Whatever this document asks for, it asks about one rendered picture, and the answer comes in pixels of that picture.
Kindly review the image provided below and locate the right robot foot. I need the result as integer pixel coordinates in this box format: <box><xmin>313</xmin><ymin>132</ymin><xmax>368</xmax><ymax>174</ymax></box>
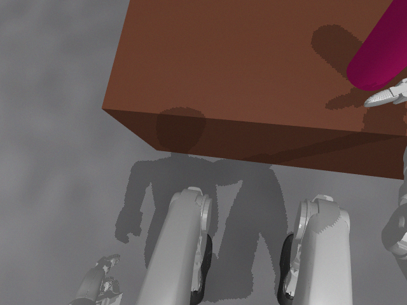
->
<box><xmin>277</xmin><ymin>234</ymin><xmax>294</xmax><ymax>305</ymax></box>

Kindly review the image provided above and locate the right robot arm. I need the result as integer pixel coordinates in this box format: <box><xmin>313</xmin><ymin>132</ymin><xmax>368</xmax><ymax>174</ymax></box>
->
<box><xmin>382</xmin><ymin>146</ymin><xmax>407</xmax><ymax>280</ymax></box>

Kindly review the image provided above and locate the bottle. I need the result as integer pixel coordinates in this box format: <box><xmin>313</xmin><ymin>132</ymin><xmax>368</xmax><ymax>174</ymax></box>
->
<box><xmin>347</xmin><ymin>0</ymin><xmax>407</xmax><ymax>91</ymax></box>

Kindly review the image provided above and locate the right robot hand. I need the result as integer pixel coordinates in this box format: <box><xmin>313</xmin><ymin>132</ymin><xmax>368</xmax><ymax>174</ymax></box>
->
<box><xmin>364</xmin><ymin>78</ymin><xmax>407</xmax><ymax>107</ymax></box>

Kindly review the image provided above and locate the left robot hand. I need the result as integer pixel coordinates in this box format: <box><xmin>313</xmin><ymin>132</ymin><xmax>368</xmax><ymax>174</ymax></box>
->
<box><xmin>74</xmin><ymin>254</ymin><xmax>123</xmax><ymax>305</ymax></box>

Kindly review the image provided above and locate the left robot foot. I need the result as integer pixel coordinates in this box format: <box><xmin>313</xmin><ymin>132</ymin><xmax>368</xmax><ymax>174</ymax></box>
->
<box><xmin>190</xmin><ymin>234</ymin><xmax>212</xmax><ymax>305</ymax></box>

